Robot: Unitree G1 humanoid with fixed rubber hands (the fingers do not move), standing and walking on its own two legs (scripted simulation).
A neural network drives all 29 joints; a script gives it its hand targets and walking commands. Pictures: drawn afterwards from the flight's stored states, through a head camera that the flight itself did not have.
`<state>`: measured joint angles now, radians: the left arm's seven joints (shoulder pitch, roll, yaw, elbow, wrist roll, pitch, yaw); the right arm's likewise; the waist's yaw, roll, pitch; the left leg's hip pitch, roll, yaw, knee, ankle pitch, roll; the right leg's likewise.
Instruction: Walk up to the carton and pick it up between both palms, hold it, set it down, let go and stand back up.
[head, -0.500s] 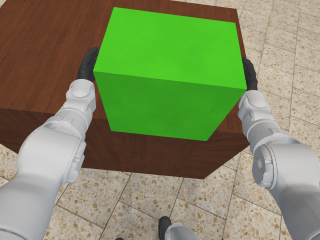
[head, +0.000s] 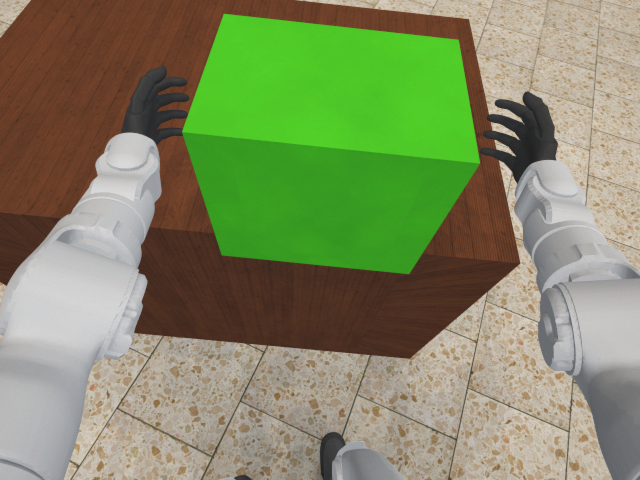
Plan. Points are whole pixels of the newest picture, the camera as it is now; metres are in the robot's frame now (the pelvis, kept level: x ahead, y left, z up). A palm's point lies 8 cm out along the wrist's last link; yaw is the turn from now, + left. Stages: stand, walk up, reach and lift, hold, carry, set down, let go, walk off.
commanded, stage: set down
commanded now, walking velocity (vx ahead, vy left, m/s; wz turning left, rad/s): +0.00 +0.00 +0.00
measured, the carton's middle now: (327, 159) +0.51 -0.08 +0.04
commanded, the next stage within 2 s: none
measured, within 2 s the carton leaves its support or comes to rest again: neither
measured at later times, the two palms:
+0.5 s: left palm (121, 131) +0.49 +0.16 +0.13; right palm (562, 154) +0.41 -0.33 +0.14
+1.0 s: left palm (114, 156) +0.47 +0.17 +0.11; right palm (532, 183) +0.39 -0.30 +0.11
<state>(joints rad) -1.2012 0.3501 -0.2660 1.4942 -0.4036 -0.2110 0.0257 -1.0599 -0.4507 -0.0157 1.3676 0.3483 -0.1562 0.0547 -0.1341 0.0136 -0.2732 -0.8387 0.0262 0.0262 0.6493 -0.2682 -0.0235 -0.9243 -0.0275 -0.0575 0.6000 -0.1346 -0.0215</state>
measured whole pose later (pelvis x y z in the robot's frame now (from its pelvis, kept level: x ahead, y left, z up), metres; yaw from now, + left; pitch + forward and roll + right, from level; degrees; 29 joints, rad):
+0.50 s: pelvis +0.02 +0.01 +0.02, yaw -1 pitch +19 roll -1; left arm -0.96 0.38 -0.20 1.03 -0.35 0.09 0.05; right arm -0.87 -0.52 -0.03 1.14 0.44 -0.02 0.04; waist -0.11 0.01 -0.21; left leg -0.62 0.05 0.02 0.57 -0.28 -0.02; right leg -0.68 0.00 -0.07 0.47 -0.12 -0.02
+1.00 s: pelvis +0.05 +0.00 +0.03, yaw +0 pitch +11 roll -1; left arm -0.65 0.34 -0.01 0.69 -0.21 0.22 -0.02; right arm -0.57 -0.40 -0.08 0.81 0.36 0.05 -0.01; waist -0.12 0.01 -0.09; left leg -0.33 0.05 0.00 0.39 -0.24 -0.03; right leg -0.39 0.01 -0.08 0.31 -0.10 -0.02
